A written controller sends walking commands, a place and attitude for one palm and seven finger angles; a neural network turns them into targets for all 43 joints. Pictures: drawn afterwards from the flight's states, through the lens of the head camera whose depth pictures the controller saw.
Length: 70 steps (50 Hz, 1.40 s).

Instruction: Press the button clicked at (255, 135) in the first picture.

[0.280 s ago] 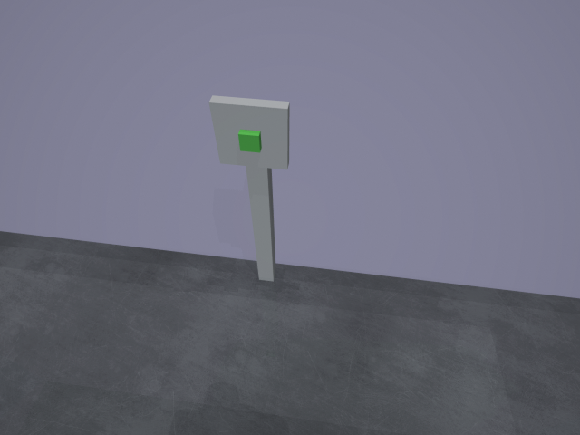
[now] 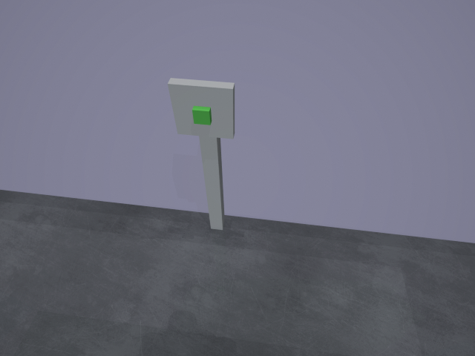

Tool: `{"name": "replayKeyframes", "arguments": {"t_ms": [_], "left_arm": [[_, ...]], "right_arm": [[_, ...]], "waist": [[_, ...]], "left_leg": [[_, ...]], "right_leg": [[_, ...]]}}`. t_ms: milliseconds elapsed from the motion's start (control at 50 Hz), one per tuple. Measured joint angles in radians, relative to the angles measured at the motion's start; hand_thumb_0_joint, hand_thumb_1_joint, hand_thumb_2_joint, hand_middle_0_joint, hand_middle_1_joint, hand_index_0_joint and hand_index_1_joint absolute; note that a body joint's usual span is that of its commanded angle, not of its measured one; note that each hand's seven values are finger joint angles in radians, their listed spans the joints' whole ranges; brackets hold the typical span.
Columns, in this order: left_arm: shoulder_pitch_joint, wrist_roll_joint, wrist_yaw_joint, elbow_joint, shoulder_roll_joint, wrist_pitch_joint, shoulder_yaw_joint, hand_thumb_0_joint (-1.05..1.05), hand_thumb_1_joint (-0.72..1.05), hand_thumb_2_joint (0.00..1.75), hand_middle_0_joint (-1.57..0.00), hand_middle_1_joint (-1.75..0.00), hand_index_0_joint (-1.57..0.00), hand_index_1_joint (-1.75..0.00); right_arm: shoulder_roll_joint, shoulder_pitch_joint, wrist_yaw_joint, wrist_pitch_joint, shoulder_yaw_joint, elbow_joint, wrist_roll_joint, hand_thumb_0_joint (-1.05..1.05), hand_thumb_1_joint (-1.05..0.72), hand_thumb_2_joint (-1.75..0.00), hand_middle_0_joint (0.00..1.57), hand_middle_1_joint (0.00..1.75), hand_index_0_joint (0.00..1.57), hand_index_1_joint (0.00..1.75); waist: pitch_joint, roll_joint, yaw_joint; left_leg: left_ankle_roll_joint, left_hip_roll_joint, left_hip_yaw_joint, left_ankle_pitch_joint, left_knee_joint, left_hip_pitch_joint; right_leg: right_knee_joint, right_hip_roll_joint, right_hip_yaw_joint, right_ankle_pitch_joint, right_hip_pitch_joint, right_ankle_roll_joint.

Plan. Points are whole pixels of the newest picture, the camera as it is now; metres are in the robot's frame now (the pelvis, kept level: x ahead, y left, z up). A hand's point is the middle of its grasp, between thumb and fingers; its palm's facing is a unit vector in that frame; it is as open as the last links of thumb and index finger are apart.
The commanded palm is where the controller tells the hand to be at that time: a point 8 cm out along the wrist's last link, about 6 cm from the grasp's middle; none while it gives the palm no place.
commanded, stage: look at it before walking up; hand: left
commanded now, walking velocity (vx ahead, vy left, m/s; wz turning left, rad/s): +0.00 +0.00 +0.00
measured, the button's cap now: (202, 114) +0.74 +0.15 -0.05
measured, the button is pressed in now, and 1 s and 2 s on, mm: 0 0 0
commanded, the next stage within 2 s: take the last steps up to it in 0.56 s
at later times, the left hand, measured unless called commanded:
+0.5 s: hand out of the picture +0.00 +0.16 -0.18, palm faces +0.04 -0.98 -0.19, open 7.4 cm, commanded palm none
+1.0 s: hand out of the picture -0.01 +0.16 -0.19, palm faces +0.07 -0.99 -0.14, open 7.4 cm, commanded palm none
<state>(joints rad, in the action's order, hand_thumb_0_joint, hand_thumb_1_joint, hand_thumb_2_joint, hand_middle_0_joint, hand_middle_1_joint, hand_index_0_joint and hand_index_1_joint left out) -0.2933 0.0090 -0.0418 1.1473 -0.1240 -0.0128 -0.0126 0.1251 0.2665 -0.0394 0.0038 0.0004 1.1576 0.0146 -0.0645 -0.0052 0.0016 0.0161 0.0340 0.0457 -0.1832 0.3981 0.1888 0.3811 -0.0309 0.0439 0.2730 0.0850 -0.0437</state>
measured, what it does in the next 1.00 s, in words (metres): shifts its weight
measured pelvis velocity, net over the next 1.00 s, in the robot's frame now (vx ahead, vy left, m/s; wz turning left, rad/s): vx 0.05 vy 0.01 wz -0.03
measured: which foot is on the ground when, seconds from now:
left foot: down 0.00-1.00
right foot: down 0.00-1.00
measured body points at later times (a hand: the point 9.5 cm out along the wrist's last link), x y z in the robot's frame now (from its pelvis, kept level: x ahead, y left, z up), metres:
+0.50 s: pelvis +0.01 +0.00 +0.00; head +0.03 -0.01 +0.45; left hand +0.00 +0.21 -0.16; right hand +0.00 -0.22 -0.16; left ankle +0.02 +0.13 -0.74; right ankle -0.04 -0.09 -0.74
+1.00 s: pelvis +0.05 +0.01 -0.02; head +0.06 +0.02 +0.43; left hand -0.01 +0.22 -0.18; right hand +0.01 -0.21 -0.17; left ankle +0.02 +0.13 -0.74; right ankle -0.04 -0.09 -0.74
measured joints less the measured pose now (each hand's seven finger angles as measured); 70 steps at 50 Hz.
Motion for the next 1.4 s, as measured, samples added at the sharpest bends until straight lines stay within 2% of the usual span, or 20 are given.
{"name": "replayKeyframes", "arguments": {"t_ms": [740, 820, 940, 980, 1020, 1080, 1120, 1160, 1260, 1320, 1340, 1380, 1400], "left_arm": [[0.006, -0.001, 0.000, 0.003, -0.008, -0.004, 0.000, 0.00, 0.91, 0.90, -0.20, -0.30, -0.20, -0.30], [-0.011, 0.003, 0.007, 0.006, -0.005, 0.001, -0.008, 0.00, 0.91, 0.90, -0.20, -0.30, -0.20, -0.30], [-0.069, 0.010, 0.018, 0.006, 0.003, 0.001, -0.030, 0.00, 0.91, 0.90, -0.20, -0.30, -0.20, -0.30], [-0.089, 0.011, 0.020, 0.011, 0.002, 0.000, -0.037, 0.00, 0.91, 0.90, -0.20, -0.30, -0.20, -0.30], [-0.099, 0.009, 0.024, 0.020, 0.002, 0.005, -0.042, 0.00, 0.91, 0.90, -0.20, -0.30, -0.20, -0.30], [-0.073, 0.008, 0.026, 0.024, 0.000, 0.019, -0.044, 0.01, 0.91, 0.90, -0.20, -0.30, -0.20, -0.30], [-0.039, 0.009, 0.030, 0.005, -0.010, 0.024, -0.051, 0.01, 0.91, 0.90, -0.20, -0.30, -0.20, -0.30], [0.004, 0.009, 0.036, -0.025, -0.019, 0.025, -0.056, 0.01, 0.91, 0.90, -0.20, -0.30, -0.20, -0.30], [0.093, 0.013, 0.044, -0.088, -0.051, 0.017, -0.070, 0.02, 0.94, 0.90, -0.20, -0.30, -0.20, -0.30], [0.116, 0.015, 0.051, -0.118, -0.072, -0.005, -0.074, 0.02, 0.94, 0.90, -0.20, -0.30, -0.20, -0.30], [0.122, 0.016, 0.049, -0.125, -0.076, -0.019, -0.077, 0.01, 0.94, 0.90, -0.20, -0.30, -0.20, -0.30], [0.134, 0.010, 0.038, -0.130, -0.064, -0.033, -0.073, 0.01, 0.93, 0.90, -0.19, -0.30, -0.20, -0.30], [0.132, 0.009, 0.032, -0.131, -0.057, -0.033, -0.070, 0.01, 0.93, 0.90, -0.19, -0.30, -0.20, -0.30]], "right_arm": [[0.010, -0.009, -0.002, -0.003, -0.002, 0.003, 0.000, 0.01, -0.91, -0.90, 0.20, 0.30, 0.20, 0.30], [0.006, 0.008, 0.005, 0.000, 0.004, 0.006, 0.007, 0.00, -0.91, -0.90, 0.20, 0.30, 0.20, 0.30], [0.004, 0.049, 0.016, 0.005, 0.019, 0.003, 0.011, 0.00, -0.91, -0.90, 0.20, 0.30, 0.20, 0.30], [-0.002, 0.054, 0.014, -0.002, 0.022, 0.002, 0.010, 0.00, -0.91, -0.90, 0.20, 0.30, 0.20, 0.30], [-0.008, 0.055, 0.009, -0.028, 0.024, -0.008, 0.014, 0.00, -0.91, -0.90, 0.20, 0.30, 0.20, 0.30], [-0.015, 0.077, -0.005, -0.061, 0.020, -0.031, 0.019, 0.00, -0.91, -0.90, 0.20, 0.30, 0.20, 0.30], [-0.028, 0.105, -0.008, -0.067, 0.014, -0.029, 0.020, 0.00, -0.91, -0.90, 0.20, 0.30, 0.20, 0.30], [-0.037, 0.133, -0.007, -0.064, 0.011, -0.014, 0.019, 0.00, -0.91, -0.90, 0.20, 0.30, 0.20, 0.30], [-0.047, 0.180, 0.004, -0.041, 0.011, 0.022, 0.021, 0.00, -0.91, -0.90, 0.20, 0.30, 0.20, 0.30], [-0.047, 0.205, 0.013, -0.027, 0.014, 0.034, 0.015, 0.00, -0.91, -0.90, 0.21, 0.30, 0.20, 0.30], [-0.045, 0.205, 0.018, -0.020, 0.016, 0.037, 0.010, 0.00, -0.91, -0.90, 0.21, 0.30, 0.20, 0.30], [-0.027, 0.169, 0.024, 0.002, 0.025, 0.035, 0.002, 0.01, -0.91, -0.90, 0.21, 0.30, 0.20, 0.30], [-0.017, 0.143, 0.026, 0.009, 0.031, 0.030, 0.001, 0.01, -0.91, -0.90, 0.21, 0.30, 0.20, 0.30]], "waist": [[0.004, 0.004, -0.001], [0.012, 0.002, -0.002], [0.021, -0.003, -0.005], [0.017, 0.020, -0.010], [0.008, 0.047, -0.013], [-0.012, 0.045, 0.007], [-0.020, 0.045, 0.016], [-0.025, 0.037, 0.014], [-0.044, -0.001, 0.019], [-0.046, -0.013, 0.024], [-0.047, -0.015, 0.019], [-0.067, -0.039, 0.021], [-0.071, -0.042, 0.021]], "left_leg": [[0.008, 0.005, 0.001, -0.012, -0.014, -0.028], [0.008, 0.010, 0.003, -0.045, 0.035, -0.014], [-0.010, 0.036, 0.004, -0.160, 0.190, 0.027], [0.006, 0.030, 0.020, -0.185, 0.202, 0.012], [-0.008, 0.014, 0.053, -0.197, 0.190, -0.012], [-0.021, 0.015, 0.078, -0.199, 0.158, -0.047], [-0.014, 0.013, 0.082, -0.183, 0.110, -0.079], [-0.008, 0.013, 0.082, -0.167, 0.059, -0.110], [0.020, 0.031, 0.083, -0.176, 0.014, -0.165], [0.034, 0.049, 0.076, -0.248, 0.097, -0.161], [0.018, 0.057, 0.069, -0.286, 0.187, -0.127], [-0.012, 0.058, 0.015, -0.360, 0.455, -0.017], [-0.020, 0.051, 0.000, -0.353, 0.566, 0.041]], "right_leg": [[-0.021, -0.005, -0.003, 0.008, -0.030, -0.006], [0.013, -0.009, -0.004, 0.034, -0.023, -0.010], [0.072, -0.027, 0.002, 0.099, -0.029, -0.012], [0.107, -0.016, -0.012, 0.130, -0.027, -0.006], [0.227, 0.006, -0.026, 0.143, 0.024, -0.012], [0.568, 0.016, -0.013, 0.205, 0.191, -0.023], [0.661, 0.035, -0.002, 0.183, 0.280, -0.017], [0.638, 0.060, 0.008, 0.134, 0.340, -0.010], [0.397, 0.096, 0.035, 0.039, 0.369, -0.002], [0.245, 0.085, 0.048, -0.010, 0.300, -0.009], [0.247, 0.082, 0.051, -0.050, 0.300, -0.012], [0.291, 0.067, 0.072, -0.019, 0.296, -0.013], [0.281, 0.060, 0.077, -0.007, 0.283, -0.015]]}}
